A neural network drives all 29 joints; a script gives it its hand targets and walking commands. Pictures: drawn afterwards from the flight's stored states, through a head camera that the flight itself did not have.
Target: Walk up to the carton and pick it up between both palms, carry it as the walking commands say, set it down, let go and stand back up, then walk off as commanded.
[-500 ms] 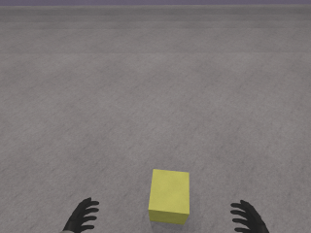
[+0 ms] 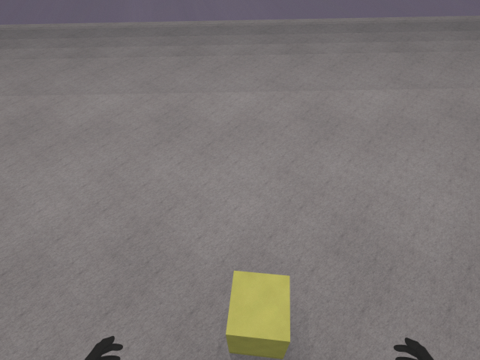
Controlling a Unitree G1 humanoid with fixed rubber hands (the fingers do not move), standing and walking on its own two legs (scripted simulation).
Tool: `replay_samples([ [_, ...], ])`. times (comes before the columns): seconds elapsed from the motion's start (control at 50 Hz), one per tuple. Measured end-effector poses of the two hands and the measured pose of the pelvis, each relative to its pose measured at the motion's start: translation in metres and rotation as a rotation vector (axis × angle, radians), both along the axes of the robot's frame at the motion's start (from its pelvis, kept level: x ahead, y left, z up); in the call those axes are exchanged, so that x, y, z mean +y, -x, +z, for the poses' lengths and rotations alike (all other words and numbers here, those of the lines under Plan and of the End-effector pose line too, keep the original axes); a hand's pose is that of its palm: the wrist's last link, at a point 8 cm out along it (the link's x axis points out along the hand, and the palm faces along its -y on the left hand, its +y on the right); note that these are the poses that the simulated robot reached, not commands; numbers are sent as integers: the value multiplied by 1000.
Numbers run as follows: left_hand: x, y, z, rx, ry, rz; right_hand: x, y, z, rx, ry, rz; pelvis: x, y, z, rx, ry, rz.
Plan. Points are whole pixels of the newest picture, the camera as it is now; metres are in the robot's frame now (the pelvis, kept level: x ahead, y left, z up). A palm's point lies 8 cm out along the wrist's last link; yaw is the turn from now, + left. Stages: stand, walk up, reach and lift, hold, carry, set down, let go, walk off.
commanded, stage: stand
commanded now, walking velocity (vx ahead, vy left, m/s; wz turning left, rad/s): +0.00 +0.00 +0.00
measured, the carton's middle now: (258, 315) +0.41 -0.02 -0.65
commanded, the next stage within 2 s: walk off in 1.58 s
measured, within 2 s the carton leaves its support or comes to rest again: neither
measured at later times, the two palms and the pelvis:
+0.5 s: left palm out of the picture +0.09 +0.30 -0.10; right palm out of the picture +0.10 -0.29 -0.09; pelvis +0.00 +0.00 +0.01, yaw +0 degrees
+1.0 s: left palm out of the picture +0.06 +0.31 -0.10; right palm out of the picture +0.07 -0.29 -0.10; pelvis -0.02 +0.01 +0.01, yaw +0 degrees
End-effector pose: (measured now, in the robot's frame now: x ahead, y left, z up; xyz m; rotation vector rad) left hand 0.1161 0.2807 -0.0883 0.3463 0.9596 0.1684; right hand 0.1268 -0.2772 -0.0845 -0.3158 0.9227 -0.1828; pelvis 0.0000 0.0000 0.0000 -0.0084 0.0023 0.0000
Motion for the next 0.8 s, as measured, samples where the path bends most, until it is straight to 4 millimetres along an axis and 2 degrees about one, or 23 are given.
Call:
replay_samples([
  [0.12,9,7,-3,36,-17,31,-11,9,-6,62,21,-5,-2,-4,1,9,0,6],
  [0.36,8,8,-6,44,0,35,-8,17,-7,76,24,4,0,-1,4,-11,-1,5],
  [0.64,23,39,-11,129,-7,58,-13,44,-9,139,42,-1,5,10,7,-27,-5,0],
  [0.8,28,52,-13,166,-10,70,-13,52,-11,167,45,-2,6,13,8,-33,-6,1],
])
